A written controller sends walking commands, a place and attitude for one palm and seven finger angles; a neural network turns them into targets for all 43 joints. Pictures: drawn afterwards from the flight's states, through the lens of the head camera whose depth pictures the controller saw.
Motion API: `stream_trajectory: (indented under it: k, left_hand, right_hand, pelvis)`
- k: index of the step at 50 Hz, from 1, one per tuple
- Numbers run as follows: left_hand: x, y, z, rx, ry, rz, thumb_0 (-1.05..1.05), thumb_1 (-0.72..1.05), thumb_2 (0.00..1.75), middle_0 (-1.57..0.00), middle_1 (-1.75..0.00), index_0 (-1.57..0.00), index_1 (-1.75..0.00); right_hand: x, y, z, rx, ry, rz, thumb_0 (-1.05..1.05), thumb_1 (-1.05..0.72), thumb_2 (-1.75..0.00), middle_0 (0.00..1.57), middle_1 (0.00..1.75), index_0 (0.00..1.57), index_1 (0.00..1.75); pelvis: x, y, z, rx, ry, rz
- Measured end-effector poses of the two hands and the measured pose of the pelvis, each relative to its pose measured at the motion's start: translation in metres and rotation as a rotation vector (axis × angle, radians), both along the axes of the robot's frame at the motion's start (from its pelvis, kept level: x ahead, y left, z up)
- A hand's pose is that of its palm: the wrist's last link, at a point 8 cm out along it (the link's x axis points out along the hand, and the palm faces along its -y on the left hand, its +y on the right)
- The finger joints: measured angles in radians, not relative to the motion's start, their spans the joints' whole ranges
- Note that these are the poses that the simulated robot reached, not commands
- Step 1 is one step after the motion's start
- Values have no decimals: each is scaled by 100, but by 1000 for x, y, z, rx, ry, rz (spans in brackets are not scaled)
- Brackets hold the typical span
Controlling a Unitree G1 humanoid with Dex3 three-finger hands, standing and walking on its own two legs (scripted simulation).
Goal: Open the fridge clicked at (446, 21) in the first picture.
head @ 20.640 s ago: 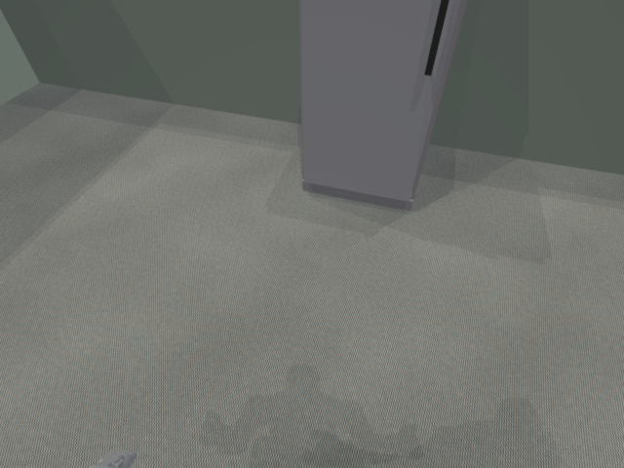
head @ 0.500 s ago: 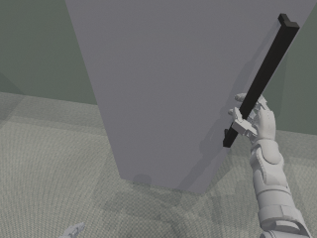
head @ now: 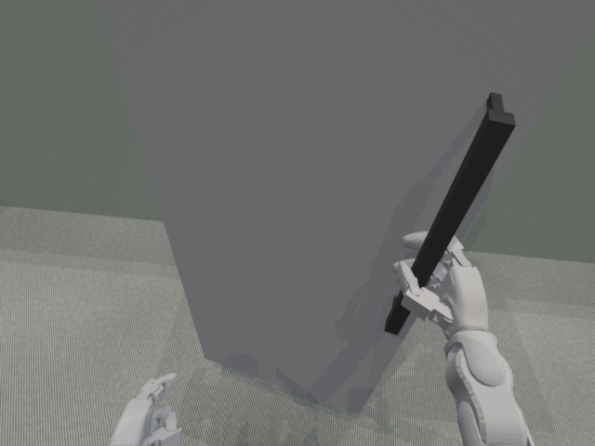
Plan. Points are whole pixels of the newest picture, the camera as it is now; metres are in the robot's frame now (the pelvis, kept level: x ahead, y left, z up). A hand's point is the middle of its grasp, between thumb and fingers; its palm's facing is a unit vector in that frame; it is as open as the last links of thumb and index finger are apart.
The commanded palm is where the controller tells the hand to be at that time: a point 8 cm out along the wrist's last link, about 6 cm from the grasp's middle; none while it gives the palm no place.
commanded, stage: walk backward, drawing the door open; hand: right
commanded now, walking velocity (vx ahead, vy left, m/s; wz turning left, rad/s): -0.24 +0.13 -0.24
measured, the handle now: (430, 242) +0.36 -0.14 +0.13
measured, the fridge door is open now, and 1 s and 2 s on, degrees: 14 43 70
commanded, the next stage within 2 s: stop walking and hold the door back in 1.88 s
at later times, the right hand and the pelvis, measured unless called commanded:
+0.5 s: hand (374, 367) +0.20 -0.06 +0.10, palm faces -0.02 +0.99 -0.15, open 6.0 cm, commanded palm +0.17 -0.11 +0.10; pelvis -0.07 +0.04 +0.01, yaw -4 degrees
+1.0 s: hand out of the picture +0.12 +0.03 +0.09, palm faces +0.32 +0.93 -0.20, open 6.4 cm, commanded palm +0.07 +0.00 +0.10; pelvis -0.10 +0.23 +0.00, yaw -26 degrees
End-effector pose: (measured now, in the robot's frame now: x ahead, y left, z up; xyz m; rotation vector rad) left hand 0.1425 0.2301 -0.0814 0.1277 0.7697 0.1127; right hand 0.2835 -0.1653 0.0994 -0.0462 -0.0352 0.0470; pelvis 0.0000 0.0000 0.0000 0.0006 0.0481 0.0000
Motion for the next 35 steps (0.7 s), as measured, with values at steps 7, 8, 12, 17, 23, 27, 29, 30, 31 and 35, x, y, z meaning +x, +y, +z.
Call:
stream_trajectory:
  k: [7, 8, 12, 17, 23, 27, 29, 30, 31, 35]
  left_hand:
    - [3, -3, 9, 46, 22, 9, 1, 91, 90, -20, -30, -20, -29]
    - [3, -4, 11, 48, 20, 12, 1, 91, 90, -20, -30, -20, -29]
    - [-6, -7, 15, 46, 6, 21, 1, 91, 90, -20, -30, -20, -29]
    - [-26, -7, 12, 37, 13, 16, 1, 91, 90, -20, -30, -20, -29]
    - [-55, 9, -6, 24, 87, -26, 1, 90, 90, -21, -30, -20, -29]
    - [-70, 31, -17, 9, 131, -36, 1, 90, 90, -21, -30, -20, -30]
    - [-74, 44, -21, 5, 142, -33, 1, 90, 90, -21, -30, -20, -30]
    - [-75, 51, -22, 3, 145, -31, 1, 90, 90, -21, -30, -20, -30]
    - [-75, 59, -22, 4, 144, -30, 1, 90, 90, -21, -30, -20, -30]
    - [-74, 90, -23, 22, 87, -26, 1, 90, 90, -21, -30, -20, -29]
  right_hand:
    - [-34, 12, 2, -62, 0, 27, 0, -65, -74, 39, 137, 37, 138]
    - [-38, 14, 3, -64, 2, 31, 0, -65, -74, 40, 137, 37, 138]
    - [-53, 22, 4, -77, 11, 48, 0, -64, -73, 39, 137, 39, 139]
    - [-71, 32, 5, -91, 17, 48, -1, -65, -72, 39, 137, 39, 139]
    - [-95, 48, 5, -103, 22, -5, -1, -65, -71, 39, 136, 39, 139]
    - [-110, 61, 6, -111, 34, -56, -1, -65, -72, 39, 135, 37, 140]
    - [-118, 67, 6, -115, 39, -84, -2, -64, -73, 39, 134, 37, 140]
    - [-122, 71, 6, -116, 41, -98, -2, -64, -73, 39, 134, 37, 140]
    - [-125, 74, 6, -117, 42, -112, -2, -64, -74, 39, 133, 36, 140]
    - [-138, 86, 6, -135, 31, -163, -3, -62, -75, 40, 134, 35, 140]
  pelvis:
    - [-14, -4, 9, 3, -33, 0]
    - [-17, -5, 10, 1, -36, 1]
    - [-28, -5, 11, -10, -48, 1]
    - [-43, 3, 10, -31, -51, -13]
    - [-62, 30, 10, -33, -45, -62]
    - [-72, 53, 10, -25, -44, -88]
    - [-75, 66, 10, -29, -44, -102]
    - [-76, 72, 9, -32, -47, -112]
    - [-77, 79, 9, -35, -50, -123]
    - [-84, 106, 3, -40, -61, -125]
